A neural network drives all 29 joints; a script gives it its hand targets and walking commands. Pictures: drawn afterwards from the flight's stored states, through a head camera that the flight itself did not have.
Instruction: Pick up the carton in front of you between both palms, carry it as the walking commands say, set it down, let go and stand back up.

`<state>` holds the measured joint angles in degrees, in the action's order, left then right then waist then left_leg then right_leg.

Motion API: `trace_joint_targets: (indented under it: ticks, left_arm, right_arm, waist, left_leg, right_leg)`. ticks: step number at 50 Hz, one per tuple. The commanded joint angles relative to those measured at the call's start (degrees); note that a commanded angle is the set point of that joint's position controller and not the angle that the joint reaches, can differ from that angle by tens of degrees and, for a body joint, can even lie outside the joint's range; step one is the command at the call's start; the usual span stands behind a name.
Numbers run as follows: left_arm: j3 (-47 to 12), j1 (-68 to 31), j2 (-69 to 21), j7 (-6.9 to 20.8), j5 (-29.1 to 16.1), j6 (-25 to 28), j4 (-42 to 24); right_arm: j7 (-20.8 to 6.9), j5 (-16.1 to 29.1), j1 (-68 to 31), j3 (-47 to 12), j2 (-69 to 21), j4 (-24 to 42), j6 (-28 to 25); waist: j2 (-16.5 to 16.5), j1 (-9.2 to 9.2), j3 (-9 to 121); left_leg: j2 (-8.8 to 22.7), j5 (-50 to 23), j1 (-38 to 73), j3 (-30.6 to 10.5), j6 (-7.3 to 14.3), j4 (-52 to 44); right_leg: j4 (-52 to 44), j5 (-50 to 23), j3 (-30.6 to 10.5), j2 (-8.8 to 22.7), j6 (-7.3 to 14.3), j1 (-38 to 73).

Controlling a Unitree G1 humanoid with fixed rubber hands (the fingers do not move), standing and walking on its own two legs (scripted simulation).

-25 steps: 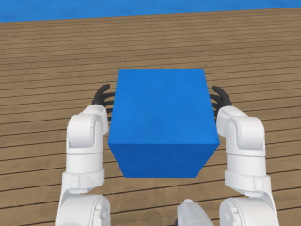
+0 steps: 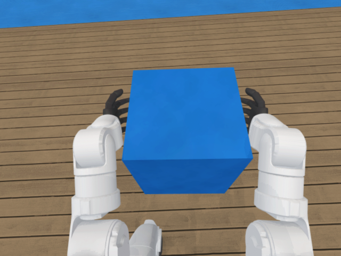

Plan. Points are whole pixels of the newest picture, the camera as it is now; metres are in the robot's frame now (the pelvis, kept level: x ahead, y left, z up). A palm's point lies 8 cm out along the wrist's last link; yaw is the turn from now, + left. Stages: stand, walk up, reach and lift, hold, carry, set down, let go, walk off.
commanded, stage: carry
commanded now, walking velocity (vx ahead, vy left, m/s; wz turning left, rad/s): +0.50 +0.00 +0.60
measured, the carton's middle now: (183, 138) +0.37 +0.01 +0.02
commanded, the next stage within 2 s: none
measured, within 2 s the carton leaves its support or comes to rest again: neither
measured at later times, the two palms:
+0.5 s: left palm (115, 44) +0.67 +0.23 +0.06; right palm (211, 30) +0.72 -0.06 +0.06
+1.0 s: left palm out of the picture +0.97 +0.29 +0.04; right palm out of the picture +1.02 -0.01 +0.04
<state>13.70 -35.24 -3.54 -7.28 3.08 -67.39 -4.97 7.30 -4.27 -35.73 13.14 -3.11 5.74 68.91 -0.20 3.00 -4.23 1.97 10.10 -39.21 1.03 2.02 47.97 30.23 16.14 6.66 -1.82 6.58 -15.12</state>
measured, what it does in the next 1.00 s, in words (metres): goes down: left foot 0.04 m lower, then right foot 0.03 m lower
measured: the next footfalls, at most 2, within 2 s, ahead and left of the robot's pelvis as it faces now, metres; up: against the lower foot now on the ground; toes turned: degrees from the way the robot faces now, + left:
left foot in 0.14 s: +0.27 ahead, +0.07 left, -0.04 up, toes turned +6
right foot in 0.58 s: +0.58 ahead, -0.03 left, -0.07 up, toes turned +13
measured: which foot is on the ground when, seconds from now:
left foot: up 0.00-0.12, down 0.14-0.60, up 0.62-0.98, down 1.00-1.00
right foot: down 0.00-0.12, up 0.14-0.56, down 0.58-1.00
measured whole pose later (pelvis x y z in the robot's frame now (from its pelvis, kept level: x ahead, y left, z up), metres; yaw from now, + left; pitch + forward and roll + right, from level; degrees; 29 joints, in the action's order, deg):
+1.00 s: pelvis +0.64 +0.07 -0.09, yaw +6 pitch +6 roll -1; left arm 10.5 -38.3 0.7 -7.7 0.3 -65.7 5.3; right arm 7.4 -5.6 -34.4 13.6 -3.6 0.7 67.1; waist 1.3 4.5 3.5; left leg 0.0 -1.1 -26.7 1.5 1.8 27.2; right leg 41.5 22.9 -4.0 -5.7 3.4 -16.6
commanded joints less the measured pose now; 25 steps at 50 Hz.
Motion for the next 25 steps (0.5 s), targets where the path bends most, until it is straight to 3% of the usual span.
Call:
trace_joint_targets:
  ticks: [1, 3, 5, 6, 7, 8, 9, 10, 11, 12, 13, 14, 16, 20, 25]
  left_arm:
    - [-44.7, -38.3, -57.8, 14.7, -26.6, 0.1, -5.5]
    - [-44.5, -35.5, -56.6, 14.7, -25.2, 0.4, -2.9]
    - [-44.2, -34.0, -56.1, 14.9, -24.1, 0.5, 0.4]
    - [-44.1, -34.2, -55.8, 15.0, -23.7, 0.7, 1.9]
    - [-43.5, -34.6, -55.4, 15.1, -23.1, 0.8, 3.2]
    - [-43.4, -34.8, -56.8, 14.9, -23.0, 0.3, 5.2]
    - [-42.5, -33.8, -56.4, 14.6, -22.5, 0.1, 6.2]
    - [-42.2, -36.6, -57.2, 14.4, -22.3, 0.4, 4.8]
    - [-42.2, -39.3, -58.5, 14.0, -22.3, 1.0, 3.1]
    - [-41.5, -40.9, -59.1, 13.4, -21.9, 1.6, 1.6]
    - [-40.8, -41.1, -59.3, 12.8, -21.4, 1.9, 0.9]
    - [-40.7, -40.3, -59.4, 12.2, -20.8, 2.2, 0.4]
    - [-40.4, -37.5, -59.0, 11.3, -19.7, 2.6, 0.2]
    - [-41.0, -34.0, -57.4, 10.3, -18.4, 3.2, -1.4]
    - [-42.2, -34.1, -53.7, 10.2, -18.3, 2.3, -2.8]
  right_arm:
    - [-10.5, 21.0, -36.2, -42.2, -56.3, 3.7, -2.0]
    - [-11.4, 20.8, -35.0, -42.4, -54.9, 2.4, -1.5]
    - [-12.5, 20.8, -33.9, -41.8, -53.8, -0.5, -1.2]
    - [-13.1, 20.8, -33.5, -41.4, -53.6, -1.7, -1.2]
    - [-13.7, 21.1, -33.5, -40.7, -53.1, -2.8, -1.1]
    - [-14.1, 20.4, -33.5, -39.3, -51.7, -5.8, -1.0]
    - [-14.6, 20.7, -31.3, -38.6, -51.8, -9.4, -1.2]
    - [-15.0, 22.1, -31.2, -39.3, -55.1, -9.5, -1.7]
    - [-15.4, 24.3, -35.4, -40.6, -58.0, -6.5, -2.2]
    - [-15.7, 26.6, -39.9, -41.9, -60.9, -3.5, -2.7]
    - [-15.8, 28.6, -43.5, -43.1, -62.8, -1.4, -3.1]
    - [-15.7, 30.2, -45.7, -43.9, -64.0, 0.0, -3.4]
    - [-15.5, 31.6, -45.6, -44.6, -64.2, 1.1, -3.9]
    - [-15.0, 31.0, -40.9, -44.2, -62.3, 1.4, -4.2]
    - [-14.7, 29.2, -36.7, -43.9, -58.1, -0.2, -3.6]
  waist:
    - [5.9, 2.71, 31.3]
    - [6.7, 2.36, 29.4]
    - [7.7, -1.53, 30.8]
    - [5.8, -3.97, 31.7]
    - [-0.9, -4.4, 32.4]
    - [-11.5, -5.06, 37.4]
    - [-16.5, -9.31, 42.7]
    - [-12.0, -9.78, 40.6]
    - [-5.4, -8.99, 36.8]
    - [-0.4, -7.76, 33.6]
    - [0.8, -7.26, 32.8]
    - [0.5, -6.54, 32.6]
    - [-1.6, -6.09, 33.2]
    - [-3.8, -7.89, 34.0]
    - [-5.5, -9.92, 31.6]
  left_leg:
    - [-5.2, -13.7, 4.2, 7.3, 0.3, -14.8]
    - [-5.9, -20.6, 11.7, 8.2, 2.3, -21.9]
    - [-6.3, -23.7, 23.6, 8.5, 4.0, -24.9]
    - [-4.7, -27.6, 31.4, 7.7, 4.3, -28.1]
    - [2.1, -40.5, 42.1, 0.1, 4.3, -21.6]
    - [15.1, -63.2, 60.1, -19.2, 14.4, -10.4]
    - [20.2, -44.2, 68.9, -34.9, 23.6, -15.3]
    - [16.4, -32.0, 66.0, -33.8, 23.2, -18.0]
    - [13.5, -28.4, 59.9, -29.6, 20.0, -19.3]
    - [12.2, -29.4, 53.0, -26.4, 18.0, -20.5]
    - [11.1, -27.3, 47.5, -25.1, 16.9, -22.0]
    - [10.0, -25.4, 43.6, -24.0, 16.0, -22.9]
    - [8.6, -29.4, 41.7, -21.2, 15.7, -21.9]
    - [4.9, -43.4, 44.3, -17.2, 13.3, -17.4]
    - [-0.4, -41.2, 45.5, -13.6, 10.2, -12.5]
  right_leg:
    - [0.9, -48.2, -3.9, 8.5, 2.9, 25.5]
    - [2.7, -46.0, -2.0, 8.9, 1.4, 22.8]
    - [12.4, -48.3, 0.9, 9.1, -1.3, 19.7]
    - [20.6, -42.6, 2.8, 7.8, -2.8, 15.9]
    - [30.9, -19.4, 2.2, 5.9, -3.9, 4.2]
    - [44.0, 15.0, -2.2, 0.2, -6.8, -14.8]
    - [58.9, 21.0, -6.4, -2.5, -8.5, -29.2]
    - [59.7, 18.0, -8.3, 0.0, -7.3, -34.4]
    - [54.1, 14.3, -9.2, 2.5, -6.5, -34.6]
    - [48.4, 11.5, -8.9, 3.8, -6.6, -32.5]
    - [44.2, 9.6, -8.9, 4.3, -6.7, -29.1]
    - [41.3, 9.0, -8.8, 4.7, -7.1, -26.4]
    - [34.8, 9.1, -7.9, 5.0, -8.0, -25.4]
    - [22.7, -3.9, -6.3, 3.0, -8.5, -26.1]
    - [3.1, -15.9, -2.8, -0.7, -7.4, -20.8]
